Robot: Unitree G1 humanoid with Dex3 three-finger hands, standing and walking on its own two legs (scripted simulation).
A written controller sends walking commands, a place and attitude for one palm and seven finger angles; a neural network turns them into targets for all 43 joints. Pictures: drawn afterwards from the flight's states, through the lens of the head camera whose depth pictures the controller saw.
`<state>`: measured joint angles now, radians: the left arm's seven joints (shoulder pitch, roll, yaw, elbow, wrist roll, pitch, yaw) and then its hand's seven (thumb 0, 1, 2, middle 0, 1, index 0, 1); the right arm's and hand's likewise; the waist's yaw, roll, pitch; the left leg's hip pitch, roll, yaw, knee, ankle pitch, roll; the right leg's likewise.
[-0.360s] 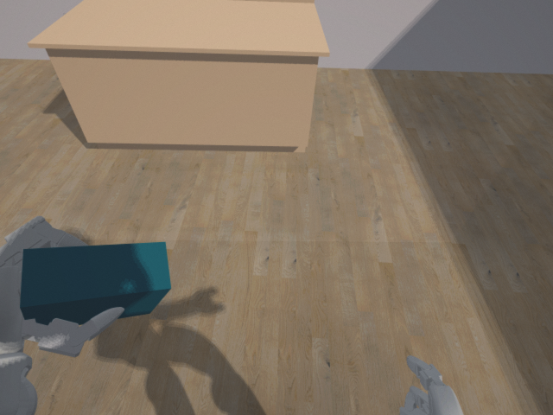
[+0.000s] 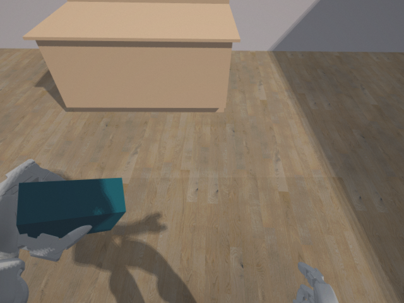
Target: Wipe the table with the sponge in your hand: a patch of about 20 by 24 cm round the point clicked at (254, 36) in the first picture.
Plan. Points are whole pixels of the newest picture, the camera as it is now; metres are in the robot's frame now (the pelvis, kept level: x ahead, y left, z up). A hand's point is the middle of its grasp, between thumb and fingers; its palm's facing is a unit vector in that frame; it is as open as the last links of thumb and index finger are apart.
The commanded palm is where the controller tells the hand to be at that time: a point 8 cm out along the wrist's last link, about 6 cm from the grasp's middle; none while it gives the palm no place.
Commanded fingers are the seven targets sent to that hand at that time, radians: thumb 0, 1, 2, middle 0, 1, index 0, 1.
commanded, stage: look at it before walking up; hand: left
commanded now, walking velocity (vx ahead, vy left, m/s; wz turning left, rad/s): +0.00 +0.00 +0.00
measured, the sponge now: (88, 209) +0.23 +0.20 +0.14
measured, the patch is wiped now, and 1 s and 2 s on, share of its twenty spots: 0.00 0.00 0.00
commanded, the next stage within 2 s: walk to a spot facing it in 0.04 s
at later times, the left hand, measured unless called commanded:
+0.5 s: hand (45, 194) +0.24 +0.26 +0.16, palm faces +0.48 -0.79 -0.39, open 9.5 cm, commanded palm +0.18 +0.29 +0.18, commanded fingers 0.00 0.10 1.30 -1.20 -1.60 -1.20 -1.60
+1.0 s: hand (63, 133) +0.35 +0.27 +0.19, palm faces +0.52 -0.75 -0.40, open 9.4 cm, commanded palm +0.29 +0.31 +0.18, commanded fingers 0.00 0.10 1.30 -1.20 -1.60 -1.20 -1.60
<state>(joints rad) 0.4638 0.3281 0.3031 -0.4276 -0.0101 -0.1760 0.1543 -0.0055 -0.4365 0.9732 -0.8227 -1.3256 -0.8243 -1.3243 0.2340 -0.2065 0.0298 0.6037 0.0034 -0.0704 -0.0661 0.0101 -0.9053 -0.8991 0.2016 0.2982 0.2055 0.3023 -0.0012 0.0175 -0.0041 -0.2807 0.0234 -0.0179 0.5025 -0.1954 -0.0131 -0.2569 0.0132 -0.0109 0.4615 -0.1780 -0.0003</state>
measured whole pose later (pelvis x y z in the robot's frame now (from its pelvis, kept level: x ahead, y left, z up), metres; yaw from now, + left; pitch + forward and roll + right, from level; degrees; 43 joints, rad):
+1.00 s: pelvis +0.17 +0.01 +0.00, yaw +9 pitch +0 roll -1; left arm 0.49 0.36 0.36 -0.57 -0.02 -0.21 0.15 -0.01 -0.44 0.98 -0.82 -1.33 -0.83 -1.33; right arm 0.19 -0.12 0.03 0.59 0.00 -0.11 -0.04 0.01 -0.91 -0.90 0.20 0.30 0.21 0.30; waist 0.00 -0.01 0.04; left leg -0.16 0.10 0.13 0.46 -0.30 -0.02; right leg -0.56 -0.11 -0.12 0.98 -0.34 0.05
